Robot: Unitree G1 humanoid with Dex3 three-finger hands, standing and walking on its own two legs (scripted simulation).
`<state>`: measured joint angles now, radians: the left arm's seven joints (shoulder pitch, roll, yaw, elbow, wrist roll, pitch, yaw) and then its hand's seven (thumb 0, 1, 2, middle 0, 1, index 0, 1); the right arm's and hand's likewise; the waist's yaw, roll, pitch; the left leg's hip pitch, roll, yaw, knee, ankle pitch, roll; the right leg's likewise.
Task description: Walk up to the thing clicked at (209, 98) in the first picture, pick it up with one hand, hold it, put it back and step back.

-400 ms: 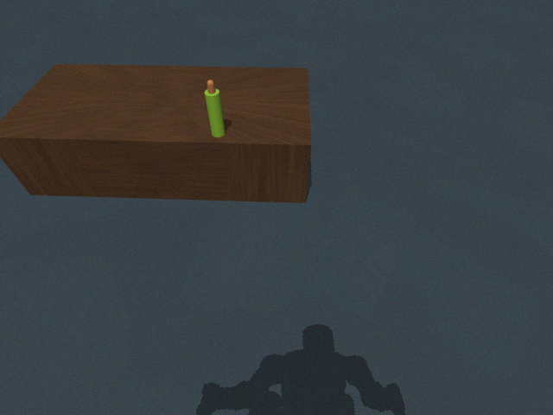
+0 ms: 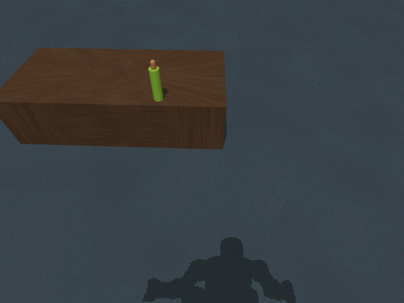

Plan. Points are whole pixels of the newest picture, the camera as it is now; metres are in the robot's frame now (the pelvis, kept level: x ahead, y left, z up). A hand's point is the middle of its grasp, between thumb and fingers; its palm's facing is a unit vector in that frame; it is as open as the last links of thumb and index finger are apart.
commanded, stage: stand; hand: left
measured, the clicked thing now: (155, 80) +1.23 +0.29 -0.30
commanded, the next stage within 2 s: walk up in 0.72 s
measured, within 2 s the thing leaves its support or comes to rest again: neither
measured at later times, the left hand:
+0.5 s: hand out of the picture +0.07 +0.25 -0.16, palm faces -0.02 -0.94 -0.34, open 7.3 cm
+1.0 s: hand out of the picture +0.05 +0.31 -0.15, palm faces +0.06 -0.92 -0.38, open 7.3 cm
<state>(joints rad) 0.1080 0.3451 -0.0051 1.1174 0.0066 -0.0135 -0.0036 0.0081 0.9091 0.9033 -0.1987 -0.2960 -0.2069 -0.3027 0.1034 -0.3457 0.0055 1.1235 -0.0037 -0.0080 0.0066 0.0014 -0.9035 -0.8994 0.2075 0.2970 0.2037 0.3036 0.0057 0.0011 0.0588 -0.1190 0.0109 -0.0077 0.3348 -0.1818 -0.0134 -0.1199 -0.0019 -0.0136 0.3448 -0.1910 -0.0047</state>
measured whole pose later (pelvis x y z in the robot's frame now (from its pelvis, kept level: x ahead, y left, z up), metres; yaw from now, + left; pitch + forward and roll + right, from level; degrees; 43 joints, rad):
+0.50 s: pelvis +0.00 +0.00 +0.00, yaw +0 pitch -2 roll +0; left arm 0.11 0.35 0.00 1.12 0.01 -0.01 0.00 0.01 0.91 0.90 -0.20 -0.30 -0.21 -0.30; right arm 0.11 -0.35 0.00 1.12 0.00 -0.01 0.01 0.00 -0.90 -0.90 0.21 0.30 0.20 0.30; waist 0.01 0.00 0.06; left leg -0.10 0.01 -0.01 0.32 -0.18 -0.01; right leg -0.11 0.00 -0.01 0.34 -0.19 0.00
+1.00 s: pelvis +0.05 +0.03 -0.01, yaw +2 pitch -2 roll -1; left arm 0.28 0.41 0.08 1.02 0.04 -0.05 -0.05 0.01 0.91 0.90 -0.20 -0.30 -0.21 -0.30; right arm 0.19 -0.43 -0.09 1.02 -0.04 -0.01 0.08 0.01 -0.90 -0.90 0.21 0.30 0.20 0.30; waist 0.05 0.03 0.06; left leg -0.38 0.06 -0.01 0.70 -0.41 0.02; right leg -0.05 -0.02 -0.04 0.36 -0.29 -0.01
